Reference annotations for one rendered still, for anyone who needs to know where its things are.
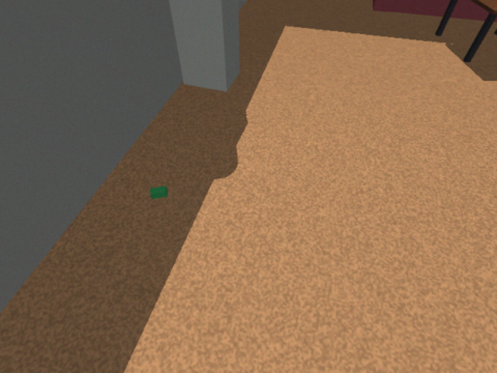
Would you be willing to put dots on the coffee table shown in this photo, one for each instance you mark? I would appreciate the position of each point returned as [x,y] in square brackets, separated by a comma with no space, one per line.
[488,5]

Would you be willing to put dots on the small box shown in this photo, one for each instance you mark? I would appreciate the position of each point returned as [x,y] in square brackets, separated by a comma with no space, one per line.
[158,192]

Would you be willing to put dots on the sofa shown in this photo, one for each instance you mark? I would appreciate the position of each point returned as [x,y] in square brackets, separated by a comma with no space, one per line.
[464,9]

